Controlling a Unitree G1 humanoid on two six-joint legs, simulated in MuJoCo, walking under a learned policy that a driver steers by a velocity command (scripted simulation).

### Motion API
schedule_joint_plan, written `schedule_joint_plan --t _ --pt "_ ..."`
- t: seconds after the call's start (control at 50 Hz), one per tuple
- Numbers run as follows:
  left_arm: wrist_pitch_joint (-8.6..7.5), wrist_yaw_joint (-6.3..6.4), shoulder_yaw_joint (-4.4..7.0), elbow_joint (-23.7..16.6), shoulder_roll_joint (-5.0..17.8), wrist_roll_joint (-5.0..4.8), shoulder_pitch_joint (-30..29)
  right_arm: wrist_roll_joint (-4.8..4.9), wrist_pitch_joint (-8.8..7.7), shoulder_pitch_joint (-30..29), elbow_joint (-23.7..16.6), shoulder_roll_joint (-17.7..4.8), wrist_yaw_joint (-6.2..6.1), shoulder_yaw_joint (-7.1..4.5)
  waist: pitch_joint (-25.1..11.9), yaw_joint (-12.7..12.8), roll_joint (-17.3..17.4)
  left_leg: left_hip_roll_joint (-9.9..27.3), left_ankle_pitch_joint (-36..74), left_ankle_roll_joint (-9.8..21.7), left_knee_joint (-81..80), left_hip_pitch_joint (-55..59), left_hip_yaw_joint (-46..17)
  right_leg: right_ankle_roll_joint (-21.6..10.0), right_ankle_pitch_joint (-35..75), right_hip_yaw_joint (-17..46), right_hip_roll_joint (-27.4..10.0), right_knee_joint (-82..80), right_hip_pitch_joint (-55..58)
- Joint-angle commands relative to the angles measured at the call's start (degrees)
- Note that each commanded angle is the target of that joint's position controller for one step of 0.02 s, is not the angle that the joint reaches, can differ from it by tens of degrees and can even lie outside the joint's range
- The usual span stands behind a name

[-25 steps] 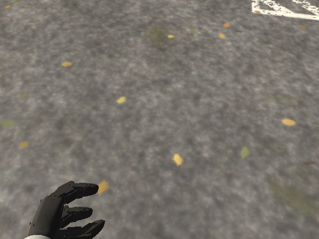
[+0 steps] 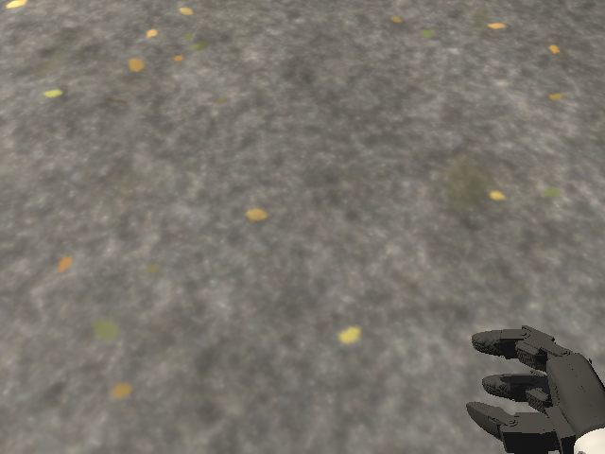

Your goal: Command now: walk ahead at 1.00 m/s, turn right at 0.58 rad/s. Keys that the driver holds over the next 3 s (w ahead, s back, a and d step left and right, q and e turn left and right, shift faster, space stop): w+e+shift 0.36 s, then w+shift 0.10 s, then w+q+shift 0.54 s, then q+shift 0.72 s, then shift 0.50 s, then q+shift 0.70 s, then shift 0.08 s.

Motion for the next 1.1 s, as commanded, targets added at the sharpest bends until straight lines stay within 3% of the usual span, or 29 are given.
schedule_joint_plan --t 0.02,0.04,0.06,0.14,0.22,0.28,0.32,0.36,0.4,0.42,0.44,0.46,0.48,0.5,0.54,0.6,0.62,0.74,0.8,0.82,0.86,0.88,0.9,0.92,0.94,0.96,0.98,1.02,1.1 --pt "-0.68 0.60 1.04 -9.9 5.3 -1.92 -3.8 -0.73 0.85 31.8 4.5 -18.2 -2.62 -6.99 -25.2 -16.0 13.3 27.3 -37.3 6.3 -16.8 53.6 -47.9 -4.8 1.6 1.3 1.6 46.8 -42.9" --pt "0.13 0.81 1.65 -10.0 7.6 -0.90 -9.4 0.18 0.98 25.9 4.8 -13.3 -2.55 -6.34 -13.9 -14.0 7.0 23.4 -37.2 6.2 -18.1 45.7 -39.9 -4.9 8.3 1.1 -2.2 47.8 -47.3" --pt "0.57 0.30 1.45 -10.2 6.8 -0.10 -13.1 0.78 0.52 22.9 5.1 -9.2 -2.35 -5.56 -6.5 -13.1 3.8 20.8 -26.9 5.8 -18.0 38.1 -30.0 -4.4 11.6 0.4 -4.1 45.1 -47.7" --pt "4.03 -1.48 1.27 -10.9 2.9 1.47 -16.0 2.42 -1.39 23.1 9.1 -4.8 -1.97 -4.81 1.4 -7.6 4.2 15.7 -5.4 3.1 -22.9 25.7 -10.1 -2.4 12.6 0.1 -8.0 40.8 -44.8" --pt "4.82 -3.01 0.40 -16.1 1.7 1.69 -26.1 2.77 -2.64 23.3 11.4 -3.7 -1.80 -4.65 4.8 -6.3 4.1 11.9 9.8 1.3 -26.2 24.1 5.1 -2.4 23.1 -3.6 -7.8 33.6 -47.8" --pt "4.60 -4.33 -0.41 -18.7 2.6 1.37 -32.6 2.66 -2.85 23.4 12.1 -6.5 -2.30 -5.15 6.9 -6.1 1.0 9.6 18.5 -0.5 -28.8 23.0 13.4 -4.5 30.9 -9.4 -5.3 18.0 -40.3" --pt "4.47 -4.63 -0.49 -19.0 3.5 1.41 -34.3 2.71 -2.63 26.2 12.8 -9.3 -2.82 -5.57 6.1 -6.1 0.7 9.9 41.1 -1.8 -25.1 27.2 15.9 -6.6 31.7 -14.3 -0.9 12.1 -33.9" --pt "4.38 -4.04 0.23 -17.2 6.2 1.22 -28.3 2.43 -1.11 27.3 12.3 -13.3 -3.80 -6.54 1.0 -2.2 4.0 11.7 63.9 -2.8 -13.3 33.2 15.9 -8.3 26.2 -16.3 3.6 11.1 -26.3" --pt "4.11 -2.62 2.45 -11.2 10.5 1.82 -8.0 1.52 0.83 23.8 10.9 -15.5 -4.26 -7.06 -8.4 7.6 5.0 13.8 64.8 -0.8 12.3 27.2 13.1 -11.7 19.6 -10.7 5.6 9.0 -3.7" --pt "4.27 -1.09 4.05 -8.3 12.9 1.73 -2.0 1.18 1.29 23.7 11.3 -14.2 -3.57 -6.99 -9.7 9.0 0.0 8.2 34.8 -0.8 33.9 17.7 13.6 -13.4 16.2 -5.5 4.0 4.3 7.3" --pt "4.82 -0.06 5.17 -8.6 18.6 1.82 -7.3 0.59 0.44 27.3 8.6 -4.6 -2.70 -4.55 -8.1 -0.6 -16.4 -1.0 -23.8 -2.4 57.9 -3.1 10.6 -15.6 26.0 12.6 -7.7 6.8 15.7" --pt "5.16 0.22 5.70 -11.9 20.9 1.95 -9.4 2.63 -0.68 29.1 3.8 -6.7 -2.51 -4.08 -21.6 -1.6 -14.5 -2.1 -21.2 -2.2 64.2 -14.7 -2.2 -24.2 9.0 37.2 -16.6 -8.0 25.2" --pt "5.00 0.90 5.27 -12.4 17.0 1.96 -10.9 2.81 -1.35 23.2 4.3 -9.8 -2.62 -4.34 -13.7 -0.3 -3.9 1.1 -15.3 -1.9 61.3 -18.6 -3.2 -21.3 0.9 37.9 -17.4 -16.6 17.9" --pt "4.45 1.33 4.37 -11.6 13.8 2.04 -13.8 3.23 -1.32 22.9 5.1 -9.7 -2.55 -4.22 -4.2 -3.8 1.0 3.9 -11.7 -1.4 56.1 -17.0 -2.4 -18.5 2.5 31.9 -16.7 -18.2 6.3" --pt "2.03 1.38 2.82 -11.2 9.8 2.35 -17.2 2.21 0.72 24.6 7.4 -7.3 -1.95 -3.55 0.3 -8.4 5.9 6.9 -11.0 -1.4 49.4 -6.9 -4.4 -15.5 9.9 21.2 -14.0 -19.7 -11.1" --pt "-1.39 0.63 1.88 -8.3 7.2 1.53 -15.7 2.74 3.73 21.6 7.9 -4.8 -0.45 -3.45 6.8 -9.8 3.5 8.0 -7.6 -1.5 38.2 -5.2 -6.2 -9.9 17.9 6.6 -8.9 -24.8 -20.1" --pt "-1.91 0.32 2.13 -8.0 8.3 1.52 -15.3 3.16 3.90 19.0 6.7 -4.0 -0.11 -3.21 6.9 -9.1 0.3 7.2 -3.7 -1.1 33.4 -7.1 -5.1 -8.4 21.9 2.9 -8.1 -26.4 -18.8" --pt "-3.64 0.54 1.02 -6.9 7.1 0.47 -13.3 4.46 2.75 9.4 5.7 -2.4 1.63 -2.73 3.7 -5.6 -1.0 0.8 19.1 2.9 8.2 -0.6 6.5 -1.1 55.8 -13.9 -4.1 -29.7 -6.6" --pt "-2.75 2.62 1.32 -6.1 9.9 1.04 -11.8 3.02 2.60 11.1 6.0 -4.7 1.70 -3.30 2.7 -8.3 -6.1 -3.1 14.5 5.3 3.1 0.9 10.2 1.7 85.0 -16.5 -8.4 -20.5 4.8" --pt "-1.61 3.51 1.84 -6.7 11.6 1.80 -13.0 3.11 2.94 15.3 7.4 -6.8 1.43 -4.03 -0.7 -11.0 -7.5 -5.6 10.0 5.8 3.0 5.3 10.8 2.0 91.0 -16.2 -9.5 -14.9 7.7" --pt "0.91 4.45 2.87 -8.8 14.4 3.35 -19.0 3.29 3.30 37.4 13.5 -11.8 0.73 -6.58 -9.6 -22.2 -7.9 -7.9 1.7 8.8 3.3 24.6 7.8 1.4 95.7 -15.4 -10.9 13.6 3.2" --pt "1.39 3.94 3.18 -9.3 14.7 3.06 -23.1 3.43 3.75 46.5 15.6 -13.9 -0.27 -8.34 -10.5 -27.8 -3.8 -5.1 -2.6 12.4 -1.3 34.6 2.0 0.9 73.4 -16.6 -5.7 38.6 -6.7" --pt "-0.31 2.41 0.39 -12.1 3.7 3.95 -25.7 4.25 4.80 41.7 16.2 -15.3 -0.96 -9.03 -5.1 -20.0 13.4 1.4 5.8 13.9 4.6 43.3 -9.6 1.4 3.2 -12.2 5.0 60.3 -32.4" --pt "-1.63 1.51 -0.89 -17.9 2.6 1.33 -19.1 2.65 5.00 36.1 13.3 -19.6 -1.00 -9.70 -15.9 -12.9 16.5 11.7 -9.6 27.3 -8.3 55.1 -41.1 3.3 -2.9 -0.5 6.3 69.5 -50.8" --pt "-2.94 1.45 -1.44 -17.8 5.9 2.19 -22.8 2.43 4.84 33.4 11.2 -15.0 -1.29 -9.38 -12.2 -14.5 2.2 13.8 -21.7 25.0 -19.3 50.7 -48.0 1.5 3.2 3.3 2.3 63.3 -53.5" --pt "-3.44 1.12 -1.24 -17.8 7.4 2.02 -24.6 2.48 4.67 31.9 12.2 -11.2 -1.63 -8.51 -3.5 -11.4 -5.4 12.4 -22.7 21.2 -22.0 39.2 -43.3 1.2 8.0 3.2 -0.9 54.6 -51.1" --pt "-2.88 1.22 -1.48 -18.3 7.0 2.96 -26.1 2.66 4.08 30.6 12.8 -10.1 -1.72 -8.13 0.6 -8.8 -7.6 9.5 -17.0 18.7 -22.2 30.6 -38.0 1.8 8.1 2.6 -2.9 48.8 -47.6" --pt "-0.02 1.00 -2.13 -18.1 6.4 4.54 -25.1 3.30 2.42 28.4 12.2 -10.0 -2.26 -7.46 4.9 -5.3 -7.8 4.5 -3.9 16.7 -22.8 18.3 -29.4 4.0 8.1 1.0 -5.1 42.2 -41.5" --pt "1.15 0.59 -3.35 -22.7 4.2 3.17 -32.9 4.15 1.31 29.5 12.1 -12.5 -1.84 -8.22 4.9 -6.9 -3.0 -3.5 39.1 10.9 -17.6 9.7 -16.5 6.1 18.6 -5.7 -2.5 20.1 -31.9"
